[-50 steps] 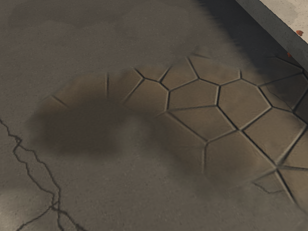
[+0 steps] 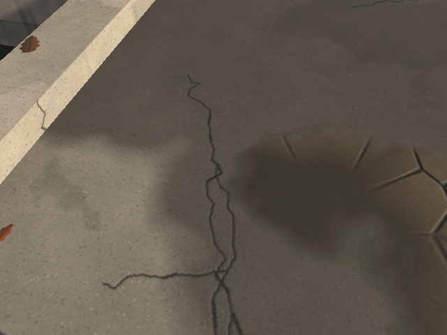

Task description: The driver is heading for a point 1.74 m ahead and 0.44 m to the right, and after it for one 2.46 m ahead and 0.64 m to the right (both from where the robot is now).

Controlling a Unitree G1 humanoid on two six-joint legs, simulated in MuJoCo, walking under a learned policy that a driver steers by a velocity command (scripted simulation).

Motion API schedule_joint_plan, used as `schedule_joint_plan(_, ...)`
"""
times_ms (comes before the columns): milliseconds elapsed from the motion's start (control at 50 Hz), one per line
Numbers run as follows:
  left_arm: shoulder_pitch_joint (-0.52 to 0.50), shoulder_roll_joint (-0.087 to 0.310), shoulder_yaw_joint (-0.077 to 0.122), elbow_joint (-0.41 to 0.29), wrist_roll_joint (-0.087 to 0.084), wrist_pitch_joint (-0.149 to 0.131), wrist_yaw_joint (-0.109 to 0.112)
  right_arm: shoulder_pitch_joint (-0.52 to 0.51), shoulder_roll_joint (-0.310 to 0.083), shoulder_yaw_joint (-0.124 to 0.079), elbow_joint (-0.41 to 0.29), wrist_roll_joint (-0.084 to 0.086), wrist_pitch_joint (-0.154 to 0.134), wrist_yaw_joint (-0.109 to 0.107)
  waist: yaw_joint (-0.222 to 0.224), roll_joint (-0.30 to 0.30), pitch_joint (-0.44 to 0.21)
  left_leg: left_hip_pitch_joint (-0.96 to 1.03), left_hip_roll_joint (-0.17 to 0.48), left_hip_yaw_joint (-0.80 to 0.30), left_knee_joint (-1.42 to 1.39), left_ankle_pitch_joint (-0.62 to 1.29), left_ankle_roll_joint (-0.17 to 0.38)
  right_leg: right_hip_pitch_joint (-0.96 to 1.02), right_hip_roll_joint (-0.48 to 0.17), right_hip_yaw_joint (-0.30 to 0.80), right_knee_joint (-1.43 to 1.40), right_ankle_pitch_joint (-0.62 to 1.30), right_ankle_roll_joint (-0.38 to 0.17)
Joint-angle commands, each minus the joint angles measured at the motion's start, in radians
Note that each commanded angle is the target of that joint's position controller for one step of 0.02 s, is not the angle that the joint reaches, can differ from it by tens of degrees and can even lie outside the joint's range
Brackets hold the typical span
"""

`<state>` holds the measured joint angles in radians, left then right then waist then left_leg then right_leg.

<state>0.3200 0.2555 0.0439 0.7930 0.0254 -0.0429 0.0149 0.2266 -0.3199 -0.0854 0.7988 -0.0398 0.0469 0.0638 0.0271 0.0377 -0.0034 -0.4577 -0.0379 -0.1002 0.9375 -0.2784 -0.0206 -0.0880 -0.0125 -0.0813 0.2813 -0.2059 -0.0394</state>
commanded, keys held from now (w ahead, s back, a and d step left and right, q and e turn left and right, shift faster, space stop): w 0.52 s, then w+e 0.48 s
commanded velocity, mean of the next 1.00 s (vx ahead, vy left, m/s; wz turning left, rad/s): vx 0.46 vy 0.00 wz -0.09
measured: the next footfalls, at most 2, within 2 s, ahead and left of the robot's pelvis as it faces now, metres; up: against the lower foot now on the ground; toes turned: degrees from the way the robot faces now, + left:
left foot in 0.18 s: +0.13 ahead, +0.13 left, +0.00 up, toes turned +3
right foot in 0.68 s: +0.48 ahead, -0.02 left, +0.00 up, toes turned -4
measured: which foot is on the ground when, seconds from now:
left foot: up 0.00-0.16, down 0.18-0.70, up 0.72-1.00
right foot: down 0.00-0.18, up 0.20-0.66, down 0.68-1.00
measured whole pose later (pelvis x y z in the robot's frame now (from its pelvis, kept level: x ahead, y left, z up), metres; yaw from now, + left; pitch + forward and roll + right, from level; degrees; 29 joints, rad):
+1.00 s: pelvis +0.47 +0.02 -0.01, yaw -10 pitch +0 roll +0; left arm 0.39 0.25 0.06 0.94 0.00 -0.05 -0.01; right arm 0.09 -0.26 -0.02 0.80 -0.05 -0.04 0.02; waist 0.05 0.03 0.05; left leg -0.65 0.12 -0.05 0.84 -0.10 -0.05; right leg -0.10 0.15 0.07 0.29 -0.18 -0.13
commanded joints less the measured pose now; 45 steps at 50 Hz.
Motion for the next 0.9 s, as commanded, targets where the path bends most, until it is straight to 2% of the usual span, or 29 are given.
schedule_joint_plan(20, 0.028, 0.156, 0.042, -0.016, -0.001, -0.026, -0.009, -0.115, -0.034, 0.006, -0.081, -0.001, -0.03, 0.001, 0.028, -0.167, 0.076, -0.143, 0.022, 0.043, -0.145, 0.008, 0.002, 0.064, -0.242, 0.222, -0.172, -0.208, -0.141)
schedule_joint_plan(100, 0.065, 0.172, 0.05, 0.026, 0.002, -0.026, -0.025, -0.179, -0.019, 0.027, -0.101, 0.003, -0.047, 0.002, 0.039, -0.19, 0.096, 0.034, 0.038, 0.151, -0.332, -0.055, 0.04, -0.047, -0.242, 0.177, -0.144, -0.169, -0.154)
schedule_joint_plan(120, 0.07, 0.176, 0.052, 0.035, 0.0, -0.022, -0.029, -0.167, -0.021, 0.029, -0.1, 0.005, -0.053, -0.001, 0.028, -0.185, 0.097, 0.091, 0.032, 0.167, -0.373, -0.04, 0.057, -0.073, -0.25, 0.178, -0.128, -0.14, -0.156)
schedule_joint_plan(160, 0.047, 0.174, 0.051, 0.046, -0.014, -0.014, -0.032, -0.03, -0.022, 0.028, -0.052, -0.001, -0.072, -0.015, -0.058, -0.129, 0.07, 0.324, 0.0, 0.189, -0.503, 0.039, 0.09, -0.178, -0.226, 0.128, -0.002, -0.018, -0.136)
schedule_joint_plan(180, 0.04, 0.136, 0.037, 0.043, -0.011, -0.015, -0.033, 0.111, -0.059, 0.014, 0.002, -0.006, -0.086, -0.028, -0.116, -0.049, -0.007, 0.518, 0.021, 0.132, -0.538, 0.012, 0.106, -0.251, -0.172, 0.069, 0.168, 0.052, -0.109)
schedule_joint_plan(200, -0.003, 0.048, 0.008, -0.011, -0.016, -0.019, -0.039, 0.26, -0.155, -0.008, 0.021, -0.025, -0.096, -0.045, -0.183, 0.171, -0.114, 0.701, 0.293, -0.233, -0.679, -0.279, 0.165, -0.428, -0.067, -0.043, 0.511, -0.099, -0.051)
schedule_joint_plan(220, -0.03, 0.073, 0.016, -0.04, -0.004, -0.018, -0.036, 0.292, -0.248, -0.03, 0.034, 0.003, -0.097, -0.053, -0.172, 0.25, -0.062, 0.674, 0.436, -0.58, -0.803, -0.381, 0.252, -0.646, 0.049, 0.0, 0.71, -0.337, -0.042)
schedule_joint_plan(240, -0.032, 0.133, 0.033, -0.022, 0.006, -0.01, -0.034, 0.209, -0.18, -0.012, 0.025, 0.012, -0.094, -0.056, -0.122, 0.103, 0.021, 0.6, 0.408, -0.471, -0.765, -0.357, 0.26, -0.678, -0.031, 0.098, 0.812, -0.286, -0.06)
schedule_joint_plan(260, -0.022, 0.125, 0.032, -0.006, -0.004, -0.015, -0.047, 0.129, -0.11, 0.009, 0.005, 0.014, -0.098, -0.052, -0.08, 0.063, 0.057, 0.522, 0.35, -0.366, -0.764, -0.263, 0.236, -0.651, -0.059, 0.114, 0.808, -0.189, -0.063)
schedule_joint_plan(280, -0.009, 0.111, 0.03, 0.01, -0.009, -0.016, -0.054, 0.083, -0.07, 0.021, -0.002, 0.016, -0.103, -0.051, -0.05, 0.056, 0.07, 0.476, 0.296, -0.266, -0.787, -0.146, 0.207, -0.615, -0.081, 0.109, 0.775, -0.124, -0.052)
schedule_joint_plan(320, 0.011, 0.099, 0.027, 0.037, 0.012, -0.002, -0.061, 0.067, -0.037, 0.033, 0.005, 0.021, -0.119, -0.055, -0.026, 0.07, 0.061, 0.446, 0.232, -0.141, -0.805, 0.085, 0.187, -0.564, -0.091, 0.083, 0.763, -0.045, -0.02)
schedule_joint_plan(380, -0.049, 0.077, 0.023, 0.021, 0.016, 0.01, -0.066, 0.134, -0.046, 0.032, 0.049, 0.034, -0.134, -0.055, -0.022, 0.045, 0.064, 0.453, 0.223, -0.063, -0.803, 0.344, 0.21, -0.607, -0.091, 0.058, 0.759, 0.018, 0.015)
schedule_joint_plan(460, -0.211, 0.054, 0.009, -0.033, 0.013, 0.012, -0.067, 0.191, -0.032, 0.039, 0.095, 0.032, -0.135, -0.057, -0.046, 0.036, 0.105, 0.452, 0.203, 0.002, -0.811, 0.47, 0.217, -0.652, -0.084, 0.03, 0.607, 0.112, 0.041)
schedule_joint_plan(520, -0.313, 0.036, -0.005, -0.065, 0.006, 0.009, -0.068, 0.222, -0.044, 0.039, 0.125, 0.029, -0.138, -0.062, -0.066, 0.04, 0.124, 0.451, 0.204, 0.03, -0.818, 0.526, 0.209, -0.58, -0.057, 0.004, 0.436, 0.18, 0.024)
schedule_joint_plan(560, -0.334, 0.042, -0.008, -0.071, 0.002, 0.008, -0.066, 0.228, -0.056, 0.037, 0.143, 0.024, -0.138, -0.068, -0.063, 0.038, 0.129, 0.494, 0.229, 0.059, -0.825, 0.571, 0.2, -0.535, -0.039, -0.009, 0.357, 0.183, -0.009)
schedule_joint_plan(580, -0.334, 0.046, -0.007, -0.072, 0.001, 0.007, -0.063, 0.226, -0.057, 0.037, 0.151, 0.022, -0.139, -0.072, -0.057, 0.034, 0.129, 0.518, 0.241, 0.075, -0.814, 0.62, 0.193, -0.507, -0.027, -0.014, 0.331, 0.172, -0.031)
schedule_joint_plan(620, -0.274, 0.062, 0.001, -0.054, 0.0, 0.004, -0.054, 0.203, -0.071, 0.036, 0.16, 0.016, -0.139, -0.08, -0.02, 0.041, 0.087, 0.568, 0.253, 0.121, -0.709, 0.888, 0.17, -0.4, 0.025, -0.03, 0.308, 0.108, -0.077)
schedule_joint_plan(640, -0.192, 0.079, 0.009, -0.026, 0.0, 0.001, -0.048, 0.195, -0.082, 0.033, 0.164, 0.008, -0.135, -0.085, 0.017, 0.048, 0.035, 0.593, 0.252, 0.143, -0.587, 1.019, 0.156, -0.315, 0.058, -0.034, 0.304, 0.063, -0.099)
schedule_joint_plan(660, -0.055, 0.097, 0.021, 0.022, 0.002, -0.005, -0.042, 0.186, -0.093, 0.029, 0.164, 0.003, -0.125, -0.087, 0.073, 0.039, -0.041, 0.583, 0.236, 0.17, -0.397, 1.061, 0.142, -0.174, 0.095, -0.045, 0.259, 0.048, -0.121)
schedule_joint_plan(680, 0.092, 0.132, 0.037, 0.069, 0.015, -0.011, -0.033, 0.189, -0.093, 0.031, 0.157, 0.005, -0.121, -0.088, 0.131, 0.011, -0.121, 0.444, 0.208, 0.2, -0.159, 0.895, 0.124, 0.05, 0.053, 0.018, 0.225, 0.039, -0.154)
schedule_joint_plan(700, 0.196, 0.245, 0.07, 0.08, 0.03, -0.01, -0.021, 0.243, -0.02, 0.049, 0.116, 0.03, -0.128, -0.077, 0.119, -0.167, -0.235, 0.13, 0.096, 0.242, 0.22, 0.457, 0.084, 0.321, -0.209, 0.432, 0.196, -0.085, -0.263)
schedule_joint_plan(720, 0.147, 0.257, 0.074, 0.084, -0.003, 0.001, -0.031, 0.258, -0.027, 0.04, 0.107, 0.026, -0.136, -0.065, 0.065, -0.272, -0.296, -0.118, -0.062, 0.119, 0.451, -0.215, 0.07, 0.407, -0.345, 0.873, 0.013, -0.06, -0.365)
schedule_joint_plan(740, 0.043, 0.231, 0.071, 0.07, -0.026, 0.002, -0.037, 0.166, -0.061, 0.034, 0.081, 0.01, -0.141, -0.063, 0.037, -0.158, -0.162, -0.204, 0.021, 0.025, 0.476, -0.135, 0.086, 0.303, -0.306, 0.757, -0.004, -0.115, -0.338)
schedule_joint_plan(760, -0.017, 0.172, 0.059, 0.058, -0.024, 0.001, -0.036, 0.099, -0.062, 0.038, 0.062, 0.015, -0.154, -0.058, 0.026, -0.077, -0.055, -0.204, 0.068, 0.036, 0.418, -0.049, 0.086, 0.153, -0.279, 0.626, -0.028, -0.065, -0.313)
schedule_joint_plan(780, -0.046, 0.134, 0.049, 0.06, -0.018, -0.001, -0.033, 0.075, -0.049, 0.039, 0.056, 0.014, -0.156, -0.058, -0.006, -0.025, 0.012, -0.165, 0.101, 0.039, 0.336, -0.017, 0.082, 0.035, -0.232, 0.543, -0.054, 0.02, -0.279)
schedule_joint_plan(800, -0.056, 0.116, 0.042, 0.069, -0.021, -0.006, -0.029, 0.071, -0.041, 0.04, 0.046, 0.001, -0.144, -0.058, -0.037, -0.026, 0.037, -0.117, 0.121, 0.036, 0.276, -0.012, 0.067, -0.047, -0.189, 0.481, -0.066, 0.101, -0.255)
schedule_joint_plan(820, -0.059, 0.108, 0.038, 0.073, -0.022, -0.012, -0.026, 0.087, -0.026, 0.045, 0.048, -0.008, -0.125, -0.056, -0.057, -0.039, 0.027, -0.07, 0.128, 0.039, 0.237, -0.011, 0.05, -0.092, -0.161, 0.434, -0.077, 0.15, -0.245)
schedule_joint_plan(860, -0.027, 0.128, 0.044, 0.083, -0.026, -0.027, -0.026, 0.076, -0.009, 0.049, 0.034, -0.014, -0.1, -0.052, -0.063, -0.052, 0.019, -0.059, 0.129, 0.062, 0.172, -0.003, 0.02, -0.133, -0.133, 0.385, -0.091, 0.211, -0.253)
schedule_joint_plan(900, 0.001, 0.148, 0.05, 0.087, -0.028, -0.028, -0.024, -0.004, -0.007, 0.051, 0.0, -0.012, -0.091, -0.05, -0.048, -0.059, 0.047, -0.103, 0.137, 0.081, 0.077, 0.064, -0.009, -0.158, -0.111, 0.367, -0.12, 0.175, -0.249)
